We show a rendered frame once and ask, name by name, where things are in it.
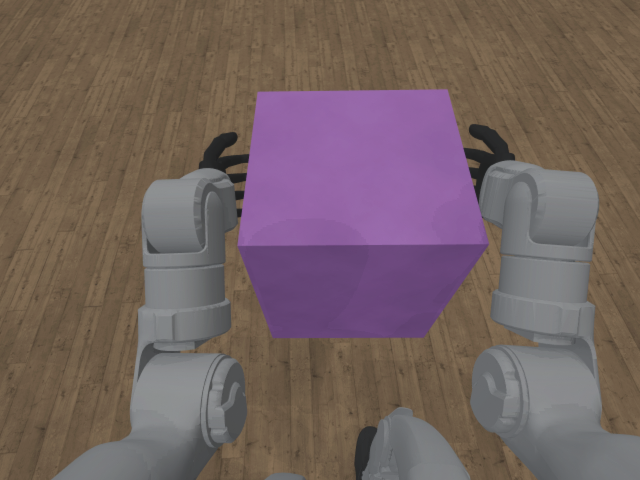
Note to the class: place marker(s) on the left robot forearm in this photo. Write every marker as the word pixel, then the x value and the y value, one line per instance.
pixel 184 222

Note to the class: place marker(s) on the robot left upper arm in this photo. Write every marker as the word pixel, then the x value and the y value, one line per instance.
pixel 184 407

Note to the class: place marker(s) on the robot right shin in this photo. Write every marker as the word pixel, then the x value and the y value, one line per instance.
pixel 374 470

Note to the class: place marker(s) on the robot left hand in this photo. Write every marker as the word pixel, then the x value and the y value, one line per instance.
pixel 211 160

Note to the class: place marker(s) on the right robot thigh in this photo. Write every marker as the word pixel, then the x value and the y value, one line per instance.
pixel 415 450

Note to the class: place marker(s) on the right robot forearm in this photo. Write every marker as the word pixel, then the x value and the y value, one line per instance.
pixel 548 220

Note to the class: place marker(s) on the carton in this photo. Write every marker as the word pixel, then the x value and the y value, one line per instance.
pixel 359 217

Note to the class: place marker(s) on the robot right hand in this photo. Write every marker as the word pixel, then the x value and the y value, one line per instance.
pixel 495 143

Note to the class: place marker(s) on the robot right upper arm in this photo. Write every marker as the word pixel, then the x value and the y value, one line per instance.
pixel 545 405

